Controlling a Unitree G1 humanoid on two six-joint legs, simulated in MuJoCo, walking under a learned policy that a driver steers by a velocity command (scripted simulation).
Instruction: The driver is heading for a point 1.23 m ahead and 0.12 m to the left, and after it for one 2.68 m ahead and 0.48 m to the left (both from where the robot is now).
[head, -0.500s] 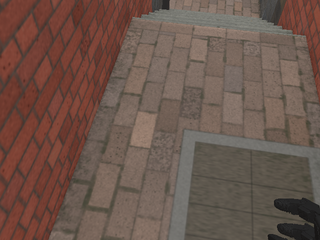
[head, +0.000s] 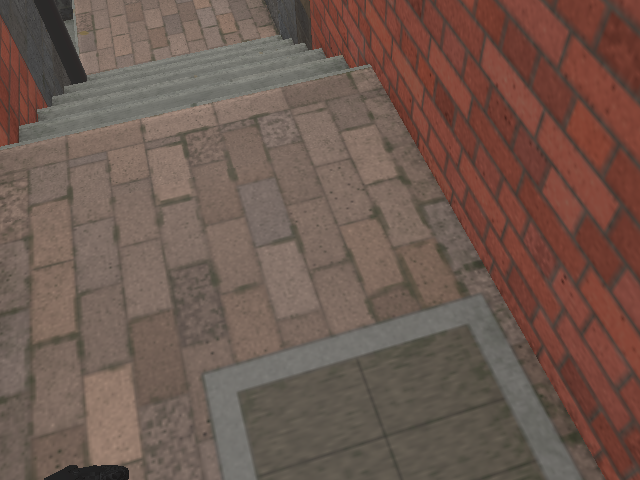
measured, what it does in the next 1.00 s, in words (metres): walks ahead: left foot, then right foot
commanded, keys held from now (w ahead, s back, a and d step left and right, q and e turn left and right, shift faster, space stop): w+e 0.20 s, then w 0.02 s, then w+q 0.78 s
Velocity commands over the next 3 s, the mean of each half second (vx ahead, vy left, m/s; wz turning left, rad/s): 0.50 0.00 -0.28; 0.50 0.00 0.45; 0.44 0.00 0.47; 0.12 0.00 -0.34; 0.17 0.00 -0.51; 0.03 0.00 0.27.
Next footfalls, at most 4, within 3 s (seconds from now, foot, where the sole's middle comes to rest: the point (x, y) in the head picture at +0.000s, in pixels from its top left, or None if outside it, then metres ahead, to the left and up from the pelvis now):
0.52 left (307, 437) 0.51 0.06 -0.75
0.98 right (372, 318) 0.77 -0.10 -0.75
1.44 left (204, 264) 0.96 0.30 -0.75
2.04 right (304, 240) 1.01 0.05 -0.75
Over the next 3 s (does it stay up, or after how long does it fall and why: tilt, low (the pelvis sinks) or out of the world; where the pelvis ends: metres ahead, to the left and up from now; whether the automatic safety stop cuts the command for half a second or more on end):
stays up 1.14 0.21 0.01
